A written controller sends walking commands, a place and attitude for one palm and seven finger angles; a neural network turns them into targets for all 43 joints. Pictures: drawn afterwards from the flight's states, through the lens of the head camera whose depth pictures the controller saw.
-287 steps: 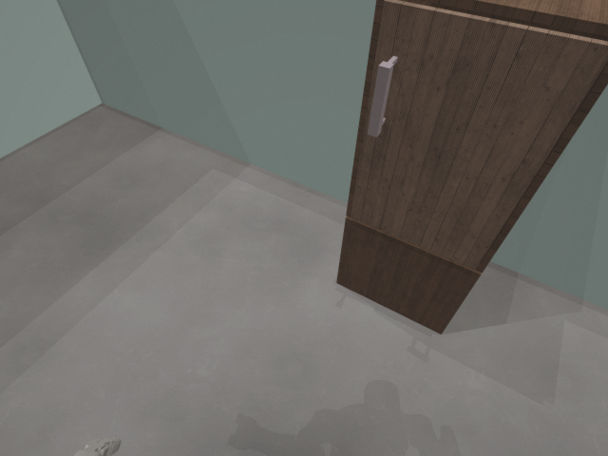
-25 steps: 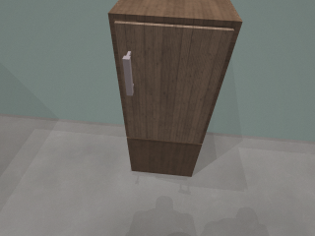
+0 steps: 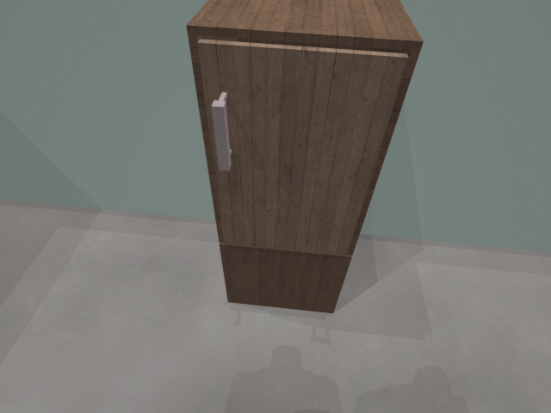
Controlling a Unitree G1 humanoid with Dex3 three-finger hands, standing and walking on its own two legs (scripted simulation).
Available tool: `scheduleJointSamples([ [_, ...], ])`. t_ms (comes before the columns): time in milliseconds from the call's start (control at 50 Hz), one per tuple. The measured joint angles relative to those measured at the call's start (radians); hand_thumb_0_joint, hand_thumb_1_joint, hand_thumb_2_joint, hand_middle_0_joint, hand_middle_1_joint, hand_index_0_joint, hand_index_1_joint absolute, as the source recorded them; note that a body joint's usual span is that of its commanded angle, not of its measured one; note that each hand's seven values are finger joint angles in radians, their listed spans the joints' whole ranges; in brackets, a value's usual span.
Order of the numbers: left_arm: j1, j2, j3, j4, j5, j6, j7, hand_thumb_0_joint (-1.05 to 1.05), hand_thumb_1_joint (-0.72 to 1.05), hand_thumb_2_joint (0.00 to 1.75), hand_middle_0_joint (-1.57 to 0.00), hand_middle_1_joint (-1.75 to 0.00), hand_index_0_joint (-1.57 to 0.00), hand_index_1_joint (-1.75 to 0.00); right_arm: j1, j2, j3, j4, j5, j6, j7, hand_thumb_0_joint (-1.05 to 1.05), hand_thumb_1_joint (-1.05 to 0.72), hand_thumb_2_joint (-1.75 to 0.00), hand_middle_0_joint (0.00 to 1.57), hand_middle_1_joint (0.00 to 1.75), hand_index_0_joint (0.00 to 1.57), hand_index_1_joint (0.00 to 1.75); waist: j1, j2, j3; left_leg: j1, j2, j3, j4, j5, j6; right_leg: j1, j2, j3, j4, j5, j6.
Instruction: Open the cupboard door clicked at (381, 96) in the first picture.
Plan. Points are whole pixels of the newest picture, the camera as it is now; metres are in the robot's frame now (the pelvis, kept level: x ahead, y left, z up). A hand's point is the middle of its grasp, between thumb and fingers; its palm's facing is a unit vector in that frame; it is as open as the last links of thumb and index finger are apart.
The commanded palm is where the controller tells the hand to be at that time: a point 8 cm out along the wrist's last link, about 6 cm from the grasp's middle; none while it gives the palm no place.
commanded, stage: shuffle to correct the standing spot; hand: left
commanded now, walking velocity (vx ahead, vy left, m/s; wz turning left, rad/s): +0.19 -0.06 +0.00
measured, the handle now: (224, 132) +0.63 +0.15 +0.08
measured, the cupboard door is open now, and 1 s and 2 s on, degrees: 0 0 0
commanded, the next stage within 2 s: come to a stop and stand still in 0.18 s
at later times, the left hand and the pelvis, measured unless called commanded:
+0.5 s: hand out of the picture +0.14 +0.15 -0.17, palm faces +0.01 -0.97 -0.25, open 7.3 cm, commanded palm none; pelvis +0.07 -0.04 -0.01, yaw +0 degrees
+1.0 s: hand out of the picture +0.05 +0.16 -0.18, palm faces +0.01 -0.98 -0.22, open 7.3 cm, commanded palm none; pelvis +0.05 -0.02 +0.00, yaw +0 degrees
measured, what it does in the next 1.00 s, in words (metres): steps on the spot: right foot, then left foot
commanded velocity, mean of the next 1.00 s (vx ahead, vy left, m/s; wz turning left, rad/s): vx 0.01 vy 0.02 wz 0.00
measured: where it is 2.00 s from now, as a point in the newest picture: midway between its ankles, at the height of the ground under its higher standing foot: outside the picture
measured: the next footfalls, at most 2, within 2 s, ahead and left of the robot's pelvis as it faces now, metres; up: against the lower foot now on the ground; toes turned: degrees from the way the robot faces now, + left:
right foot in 0.44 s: +0.12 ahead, -0.16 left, +0.00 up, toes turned +0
left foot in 0.70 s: +0.12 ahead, +0.06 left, +0.00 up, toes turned +5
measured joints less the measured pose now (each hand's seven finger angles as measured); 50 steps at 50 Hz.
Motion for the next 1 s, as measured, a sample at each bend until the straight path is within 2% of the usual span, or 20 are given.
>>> scheduleJointSamples([
  [80, 0.030, -0.010, 0.007, 0.020, -0.004, -0.010, 0.005, 0.00, 0.91, 0.90, -0.20, -0.30, -0.20, -0.30, 0.012, 0.007, 0.001, 0.007, 0.001, -0.011, 0.002, 0.00, -0.91, -0.89, 0.20, 0.30, 0.20, 0.29, 0.001, -0.006, 0.005, -0.005, 0.008, -0.017, 0.042, -0.014, -0.001, 0.014, 0.010, -0.011, 0.013, -0.028, 0.000],
  [120, 0.039, -0.009, 0.010, 0.037, -0.005, -0.008, 0.005, 0.00, 0.91, 0.90, -0.20, -0.30, -0.20, -0.30, 0.010, 0.019, 0.004, 0.014, 0.003, -0.023, 0.001, 0.00, -0.91, -0.89, 0.20, 0.30, 0.20, 0.29, 0.002, -0.032, 0.008, 0.016, -0.003, -0.005, 0.034, -0.026, -0.005, 0.020, -0.002, 0.001, 0.030, -0.048, 0.003],
  [140, 0.042, -0.010, 0.010, 0.045, -0.005, -0.006, 0.003, 0.00, 0.91, 0.90, -0.20, -0.30, -0.20, -0.30, 0.008, 0.024, 0.005, 0.015, 0.004, -0.033, 0.000, 0.00, -0.91, -0.89, 0.20, 0.30, 0.20, 0.29, 0.003, -0.042, 0.007, 0.025, -0.008, 0.005, 0.030, -0.035, -0.004, 0.011, -0.009, 0.006, 0.054, -0.058, -0.008],
  [200, 0.024, -0.017, 0.008, 0.061, 0.000, 0.010, -0.003, 0.01, 0.91, 0.90, -0.20, -0.30, -0.20, -0.30, 0.008, 0.037, 0.005, 0.008, -0.003, -0.061, -0.014, 0.00, -0.91, -0.89, 0.20, 0.30, 0.20, 0.29, -0.009, -0.041, 0.012, 0.053, -0.001, 0.029, 0.003, -0.043, 0.005, -0.090, -0.005, -0.003, 0.281, -0.150, -0.031],
  [260, -0.035, -0.014, 0.017, 0.047, 0.001, 0.016, -0.012, 0.01, 0.91, 0.90, -0.20, -0.30, -0.20, -0.30, 0.023, 0.053, 0.008, 0.010, -0.008, -0.073, -0.022, 0.00, -0.91, -0.89, 0.20, 0.30, 0.20, 0.29, -0.027, -0.033, 0.029, 0.090, 0.006, 0.033, -0.063, -0.016, -0.002, -0.192, -0.015, -0.024, 0.403, -0.126, -0.030],
  [340, -0.127, 0.002, 0.029, 0.010, 0.008, 0.018, -0.003, 0.03, 0.94, 0.90, -0.20, -0.30, -0.20, -0.30, 0.050, 0.064, 0.009, 0.033, -0.010, -0.065, -0.021, 0.00, -0.91, -0.89, 0.20, 0.30, 0.20, 0.30, -0.035, -0.012, 0.050, 0.135, 0.016, 0.025, -0.139, 0.013, -0.020, -0.236, -0.036, -0.040, 0.283, -0.035, -0.020],
  [400, -0.169, 0.026, 0.038, -0.016, -0.001, 0.000, -0.003, 0.04, 0.96, 0.90, -0.20, -0.30, -0.20, -0.30, 0.065, 0.063, 0.006, 0.050, -0.009, -0.046, -0.021, 0.00, -0.91, -0.89, 0.20, 0.30, 0.20, 0.30, -0.041, 0.007, 0.073, 0.146, 0.028, 0.016, -0.115, -0.011, -0.044, -0.187, -0.037, -0.049, 0.097, 0.073, -0.014],
  [440, -0.182, 0.043, 0.038, -0.034, -0.004, -0.024, 0.003, 0.03, 0.96, 0.90, -0.20, -0.30, -0.20, -0.30, 0.083, 0.066, 0.007, 0.061, -0.001, -0.037, -0.018, 0.00, -0.91, -0.89, 0.21, 0.30, 0.20, 0.30, -0.035, -0.009, 0.075, 0.135, 0.018, 0.016, -0.049, -0.059, -0.058, -0.140, -0.052, -0.034, -0.003, 0.179, -0.016],
  [500, -0.214, 0.023, 0.029, -0.033, -0.009, -0.029, 0.013, 0.02, 0.94, 0.90, -0.19, -0.30, -0.20, -0.30, 0.063, 0.043, 0.000, 0.076, 0.008, -0.004, -0.019, 0.00, -0.91, -0.89, 0.20, 0.30, 0.20, 0.30, -0.042, 0.033, 0.086, 0.082, 0.028, -0.019, 0.095, -0.192, -0.046, -0.136, -0.037, -0.065, 0.054, 0.107, -0.024],
  [560, -0.236, 0.007, 0.018, -0.047, -0.006, -0.018, 0.021, 0.01, 0.93, 0.90, -0.19, -0.30, -0.20, -0.30, 0.024, 0.035, -0.006, 0.067, 0.015, 0.014, -0.020, 0.00, -0.91, -0.89, 0.20, 0.30, 0.20, 0.29, -0.037, 0.020, 0.086, 0.016, 0.011, -0.018, 0.198, -0.213, -0.043, -0.120, -0.041, -0.077, 0.031, 0.100, -0.029],
  [640, -0.255, 0.006, 0.026, -0.071, -0.003, 0.002, 0.031, 0.00, 0.94, 0.90, -0.20, -0.30, -0.20, -0.30, -0.028, 0.029, -0.015, 0.026, 0.015, 0.018, -0.015, 0.00, -0.91, -0.89, 0.20, 0.30, 0.20, 0.29, -0.020, -0.012, 0.081, -0.018, -0.007, 0.002, 0.154, -0.142, -0.052, -0.119, -0.045, -0.081, 0.004, 0.124, -0.031],
  [700, -0.249, 0.014, 0.029, -0.081, -0.004, 0.019, 0.029, 0.00, 0.94, 0.90, -0.20, -0.30, -0.20, -0.30, -0.057, 0.023, -0.018, -0.011, 0.013, 0.011, -0.012, 0.00, -0.91, -0.90, 0.20, 0.30, 0.20, 0.29, -0.011, -0.028, 0.073, 0.016, -0.013, 0.019, 0.015, -0.047, -0.050, -0.134, -0.041, -0.079, 0.020, 0.124, -0.024],
  [720, -0.246, 0.018, 0.031, -0.081, -0.007, 0.026, 0.027, 0.00, 0.93, 0.90, -0.20, -0.30, -0.20, -0.30, -0.064, 0.024, -0.019, -0.021, 0.011, 0.006, -0.012, 0.00, -0.91, -0.90, 0.20, 0.30, 0.20, 0.29, -0.011, -0.038, 0.072, 0.022, -0.017, 0.024, -0.011, 0.007, -0.033, -0.142, -0.043, -0.075, 0.035, 0.119, -0.019],
  [760, -0.236, 0.025, 0.039, -0.077, -0.011, 0.042, 0.028, 0.00, 0.93, 0.90, -0.20, -0.30, -0.20, -0.30, -0.070, 0.030, -0.017, -0.038, 0.004, 0.003, -0.013, 0.00, -0.92, -0.90, 0.20, 0.30, 0.20, 0.29, -0.006, -0.055, 0.066, 0.026, -0.024, 0.033, -0.013, 0.026, 0.003, -0.145, -0.044, -0.059, 0.055, 0.068, -0.014],
  [840, -0.205, 0.029, 0.036, -0.065, -0.003, 0.050, 0.020, 0.00, 0.93, 0.90, -0.20, -0.30, -0.20, -0.30, -0.077, 0.025, -0.014, -0.050, -0.004, 0.002, -0.023, 0.00, -0.93, -0.89, 0.20, 0.30, 0.20, 0.29, 0.004, -0.054, 0.044, 0.042, -0.035, 0.037, -0.068, 0.048, 0.023, -0.138, -0.033, -0.016, 0.146, -0.040, -0.014],
  [860, -0.195, 0.027, 0.025, -0.058, -0.006, 0.039, 0.026, 0.00, 0.93, 0.90, -0.20, -0.30, -0.20, -0.30, -0.082, 0.015, -0.011, -0.054, 0.000, 0.004, -0.020, 0.00, -0.93, -0.89, 0.20, 0.30, 0.20, 0.29, 0.007, -0.041, 0.042, 0.030, -0.031, 0.035, -0.058, 0.048, 0.023, -0.123, -0.029, -0.012, 0.131, -0.022, -0.020],
  [880, -0.180, 0.025, 0.012, -0.055, -0.007, 0.022, 0.030, 0.00, 0.93, 0.90, -0.20, -0.30, -0.20, -0.30, -0.090, 0.003, -0.007, -0.063, 0.004, 0.007, -0.013, 0.00, -0.93, -0.89, 0.20, 0.30, 0.20, 0.29, 0.012, -0.030, 0.043, 0.010, -0.027, 0.036, -0.025, 0.036, 0.022, -0.096, -0.031, -0.005, 0.073, 0.049, -0.022],
  [900, -0.161, 0.029, 0.003, -0.053, -0.005, 0.006, 0.033, 0.00, 0.93, 0.90, -0.20, -0.30, -0.20, -0.30, -0.101, -0.004, -0.004, -0.075, 0.007, 0.011, -0.008, 0.00, -0.93, -0.89, 0.20, 0.30, 0.20, 0.29, 0.017, -0.031, 0.044, -0.012, -0.029, 0.047, 0.011, 0.018, 0.017, -0.086, -0.040, 0.011, 0.034, 0.076, -0.008],
  [940, -0.138, 0.029, -0.010, -0.029, -0.003, 0.003, 0.032, 0.00, 0.92, 0.90, -0.20, -0.30, -0.20, -0.30, -0.125, -0.011, -0.005, -0.092, 0.008, 0.012, -0.001, 0.00, -0.93, -0.89, 0.20, 0.30, 0.20, 0.29, 0.002, -0.020, 0.059, -0.009, -0.030, 0.049, 0.024, 0.009, 0.020, -0.092, -0.043, 0.016, 0.065, 0.050, 0.022],
  [1000, -0.109, 0.029, -0.020, -0.007, -0.005, 0.025, 0.025, 0.00, 0.92, 0.90, -0.20, -0.30, -0.20, -0.30, -0.117, -0.014, -0.004, -0.114, 0.007, -0.002, 0.003, 0.00, -0.92, -0.89, 0.20, 0.30, 0.20, 0.29, -0.009, -0.001, 0.050, 0.010, -0.035, 0.043, 0.005, 0.020, 0.028, -0.073, -0.046, 0.009, 0.057, 0.037, 0.031],
])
